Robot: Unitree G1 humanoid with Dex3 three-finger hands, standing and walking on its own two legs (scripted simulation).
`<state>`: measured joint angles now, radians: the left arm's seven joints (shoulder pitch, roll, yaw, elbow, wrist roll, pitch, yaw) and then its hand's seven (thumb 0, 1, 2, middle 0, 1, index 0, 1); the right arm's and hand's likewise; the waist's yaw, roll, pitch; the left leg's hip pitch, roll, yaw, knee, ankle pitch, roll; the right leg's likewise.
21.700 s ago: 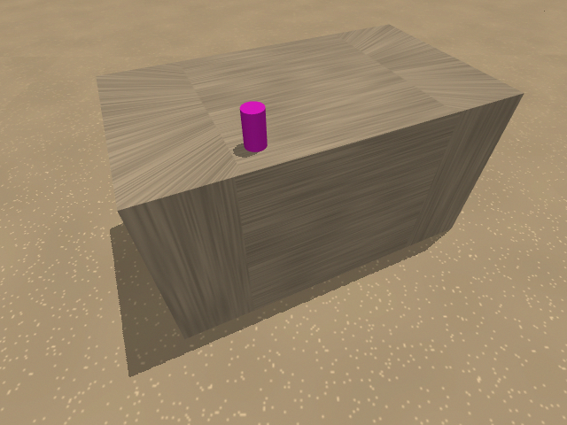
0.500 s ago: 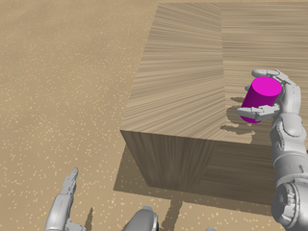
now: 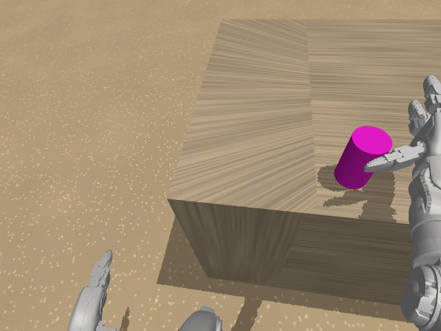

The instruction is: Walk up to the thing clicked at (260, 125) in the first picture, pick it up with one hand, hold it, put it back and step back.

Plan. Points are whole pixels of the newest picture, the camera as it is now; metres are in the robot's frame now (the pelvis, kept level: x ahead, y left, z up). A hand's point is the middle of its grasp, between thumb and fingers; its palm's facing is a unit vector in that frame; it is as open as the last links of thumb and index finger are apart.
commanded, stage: withdraw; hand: right
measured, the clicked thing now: (360, 159) +0.46 -0.17 +0.04
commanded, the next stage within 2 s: rise in 0.02 s
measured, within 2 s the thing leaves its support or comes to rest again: neither
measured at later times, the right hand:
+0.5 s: hand out of the picture +0.45 -0.33 +0.17, palm faces +0.41 +0.86 -0.32, open 17.7 cm
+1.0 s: hand out of the picture +0.22 -0.25 +0.14, palm faces +0.36 +0.86 -0.37, open 17.6 cm
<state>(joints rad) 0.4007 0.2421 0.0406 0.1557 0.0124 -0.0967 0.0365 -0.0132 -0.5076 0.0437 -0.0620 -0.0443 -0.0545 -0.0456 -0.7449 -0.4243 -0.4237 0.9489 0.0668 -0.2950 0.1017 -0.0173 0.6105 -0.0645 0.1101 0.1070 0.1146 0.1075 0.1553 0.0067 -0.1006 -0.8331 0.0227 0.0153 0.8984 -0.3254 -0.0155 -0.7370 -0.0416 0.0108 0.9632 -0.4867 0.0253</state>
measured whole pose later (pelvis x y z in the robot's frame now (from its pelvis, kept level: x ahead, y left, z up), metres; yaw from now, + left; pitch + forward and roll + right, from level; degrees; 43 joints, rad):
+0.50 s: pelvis +0.03 +0.00 +0.04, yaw -1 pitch +10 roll +0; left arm 0.37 0.25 0.04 0.37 -0.05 -0.04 0.03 -0.01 -0.53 0.08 -0.06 -0.04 -0.04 -0.05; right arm -0.63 -0.61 -0.38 0.88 -0.02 -0.08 0.03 -0.01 0.60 -0.03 0.06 0.06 0.06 0.06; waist 0.04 -0.02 -0.10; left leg -0.55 0.03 0.03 0.66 -0.28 -0.01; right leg -0.44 -0.03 0.01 0.68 -0.40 0.03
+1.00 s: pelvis +0.03 +0.01 +0.05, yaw -2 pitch +1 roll +0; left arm 0.34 0.23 0.13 0.38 -0.05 -0.01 0.07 -0.01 -0.50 0.06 -0.06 -0.04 -0.05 -0.05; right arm 0.46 -0.30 -0.27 -0.23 0.08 -0.07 -0.03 -0.01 0.59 -0.04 0.06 0.06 0.06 0.06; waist -0.05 -0.06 -0.04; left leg -0.34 0.04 0.05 0.59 -0.28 -0.01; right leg -0.22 -0.02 0.03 0.57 -0.37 0.03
